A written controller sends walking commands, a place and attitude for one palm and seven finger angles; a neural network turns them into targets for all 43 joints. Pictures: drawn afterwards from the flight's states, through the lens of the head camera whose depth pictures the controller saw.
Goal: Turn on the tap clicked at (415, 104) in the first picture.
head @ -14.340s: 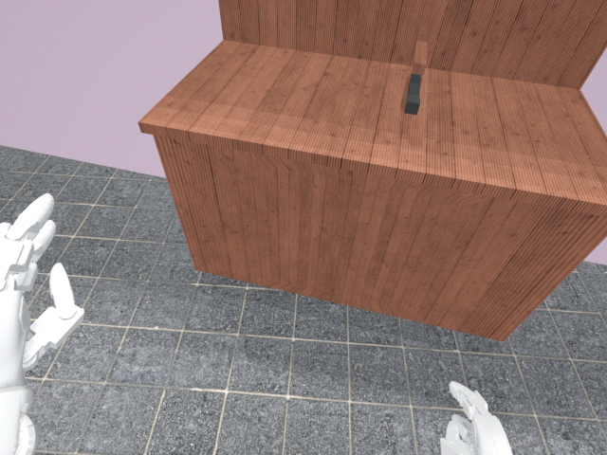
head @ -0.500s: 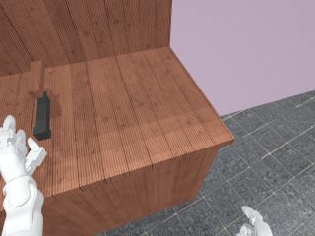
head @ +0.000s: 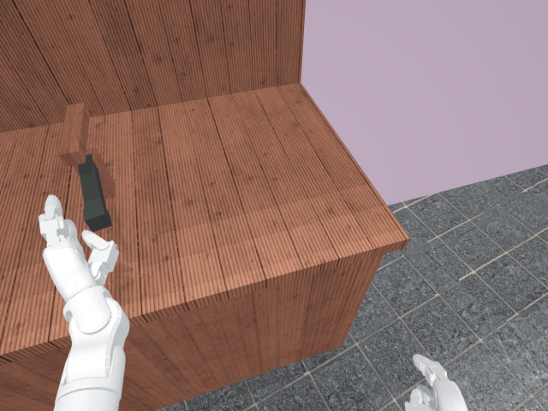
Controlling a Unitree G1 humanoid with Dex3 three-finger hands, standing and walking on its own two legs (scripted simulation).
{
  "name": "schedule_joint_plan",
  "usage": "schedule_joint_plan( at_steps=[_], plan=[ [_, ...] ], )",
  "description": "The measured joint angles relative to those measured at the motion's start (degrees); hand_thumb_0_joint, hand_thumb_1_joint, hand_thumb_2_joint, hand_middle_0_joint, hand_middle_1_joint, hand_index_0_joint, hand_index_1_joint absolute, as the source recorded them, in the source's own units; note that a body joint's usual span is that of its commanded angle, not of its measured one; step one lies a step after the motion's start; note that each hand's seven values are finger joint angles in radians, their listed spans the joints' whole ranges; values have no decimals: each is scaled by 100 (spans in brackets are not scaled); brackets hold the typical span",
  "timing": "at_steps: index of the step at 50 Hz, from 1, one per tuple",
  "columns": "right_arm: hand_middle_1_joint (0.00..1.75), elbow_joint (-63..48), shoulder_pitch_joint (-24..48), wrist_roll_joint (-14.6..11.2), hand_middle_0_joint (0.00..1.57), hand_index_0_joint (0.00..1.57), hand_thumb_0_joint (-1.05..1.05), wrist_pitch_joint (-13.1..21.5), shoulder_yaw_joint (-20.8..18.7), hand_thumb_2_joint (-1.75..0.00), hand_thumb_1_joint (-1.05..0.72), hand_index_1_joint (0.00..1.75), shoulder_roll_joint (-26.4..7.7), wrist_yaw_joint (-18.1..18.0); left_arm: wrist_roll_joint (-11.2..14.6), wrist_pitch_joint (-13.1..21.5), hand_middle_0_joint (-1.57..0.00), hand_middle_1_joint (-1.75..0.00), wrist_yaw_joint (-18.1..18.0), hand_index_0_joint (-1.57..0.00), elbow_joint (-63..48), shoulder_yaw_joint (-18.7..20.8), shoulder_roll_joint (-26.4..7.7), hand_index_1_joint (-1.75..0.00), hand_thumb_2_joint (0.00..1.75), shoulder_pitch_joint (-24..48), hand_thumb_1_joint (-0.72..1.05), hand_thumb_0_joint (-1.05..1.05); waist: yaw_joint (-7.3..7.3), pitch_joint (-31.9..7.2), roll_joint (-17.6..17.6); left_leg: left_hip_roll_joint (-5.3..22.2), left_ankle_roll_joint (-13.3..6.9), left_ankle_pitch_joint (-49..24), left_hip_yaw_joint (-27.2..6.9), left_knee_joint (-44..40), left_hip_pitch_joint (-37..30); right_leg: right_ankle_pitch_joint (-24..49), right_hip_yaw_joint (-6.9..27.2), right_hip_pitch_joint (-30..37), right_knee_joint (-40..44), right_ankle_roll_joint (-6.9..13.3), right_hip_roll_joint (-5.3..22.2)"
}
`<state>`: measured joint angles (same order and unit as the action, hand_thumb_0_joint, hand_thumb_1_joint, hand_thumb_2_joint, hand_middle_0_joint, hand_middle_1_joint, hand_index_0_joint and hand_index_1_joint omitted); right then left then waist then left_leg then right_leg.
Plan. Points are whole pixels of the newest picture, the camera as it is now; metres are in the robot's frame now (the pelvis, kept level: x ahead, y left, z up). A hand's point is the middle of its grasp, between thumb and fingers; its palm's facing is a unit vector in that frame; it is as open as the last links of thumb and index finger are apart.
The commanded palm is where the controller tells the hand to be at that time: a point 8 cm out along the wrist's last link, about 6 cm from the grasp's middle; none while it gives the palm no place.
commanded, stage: push the lever round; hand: left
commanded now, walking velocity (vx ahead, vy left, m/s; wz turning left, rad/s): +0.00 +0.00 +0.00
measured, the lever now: (97, 217) +0.36 +0.29 +0.09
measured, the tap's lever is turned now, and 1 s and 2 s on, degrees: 9 50 75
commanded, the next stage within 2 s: lift the hand up off the lever in 1.98 s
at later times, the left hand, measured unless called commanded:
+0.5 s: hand (143, 233) +0.34 +0.22 +0.08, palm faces +0.74 -0.67 -0.08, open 7.6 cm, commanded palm +0.30 +0.25 +0.07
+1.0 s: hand (176, 208) +0.39 +0.19 +0.07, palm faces +0.77 -0.63 -0.09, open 8.0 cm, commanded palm +0.34 +0.22 +0.07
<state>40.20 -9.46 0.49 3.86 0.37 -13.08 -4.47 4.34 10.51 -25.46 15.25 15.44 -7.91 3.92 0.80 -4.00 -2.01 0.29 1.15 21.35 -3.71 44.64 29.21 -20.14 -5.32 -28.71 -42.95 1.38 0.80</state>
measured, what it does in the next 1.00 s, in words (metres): stands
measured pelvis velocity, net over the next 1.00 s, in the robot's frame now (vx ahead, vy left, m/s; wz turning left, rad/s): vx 0.01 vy -0.01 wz -0.01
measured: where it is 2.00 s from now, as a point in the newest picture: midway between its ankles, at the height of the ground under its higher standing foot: outside the picture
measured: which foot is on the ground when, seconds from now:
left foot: down 0.00-1.00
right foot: down 0.00-1.00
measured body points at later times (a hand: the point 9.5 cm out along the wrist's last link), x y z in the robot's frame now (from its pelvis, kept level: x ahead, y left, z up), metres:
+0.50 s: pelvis +0.00 -0.01 +0.00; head +0.02 -0.02 +0.45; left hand +0.30 +0.25 +0.08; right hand +0.16 -0.26 -0.10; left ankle +0.01 +0.13 -0.71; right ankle +0.02 -0.11 -0.71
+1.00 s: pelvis +0.01 -0.01 +0.01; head +0.03 -0.02 +0.45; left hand +0.35 +0.22 +0.08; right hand +0.16 -0.25 -0.11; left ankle +0.01 +0.13 -0.71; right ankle +0.02 -0.11 -0.71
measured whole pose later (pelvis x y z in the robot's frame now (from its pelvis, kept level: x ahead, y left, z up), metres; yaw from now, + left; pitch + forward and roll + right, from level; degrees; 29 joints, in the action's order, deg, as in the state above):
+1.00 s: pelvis +0.01 -0.01 +0.01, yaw -1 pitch +7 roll -1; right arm 42.9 -7.9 3.4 -2.9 -1.5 -11.1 -2.2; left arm -3.8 7.0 -46.5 32.1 13.8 0.1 22.0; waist -1.4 -5.6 -1.9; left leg 1.3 2.1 20.5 -3.6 41.5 28.3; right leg -19.4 -5.2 -28.3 -40.3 2.3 -0.3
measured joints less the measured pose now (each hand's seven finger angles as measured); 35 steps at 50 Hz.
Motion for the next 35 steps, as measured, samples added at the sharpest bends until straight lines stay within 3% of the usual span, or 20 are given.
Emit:
schedule_joint_plan(
  at_steps=[17, 35],
  plan=[
    [30, 87, 94, 77, 20, 21, 1, -263, -61, -90, -90, 30, 35, 3, -352, -192, -15, -15, -923, -15, 419, -264, 288, -15, 97, 519, 95, 2, -66, -30, 10, 45, 64, -72, -17, -127, -74, 39, -16, 42, 65, 67, -45],
    [30, 233, 159, 165, 20, 20, 1, -428, -162, -90, -90, 30, 86, 71, -586, -229, -15, -15, -1627, -15, 884, -340, 573, -15, 95, 1006, 93, 1, -115, -64, 14, 72, 88, -101, -16, -221, -107, 66, -14, 65, 149, 90, -74]
  ],
)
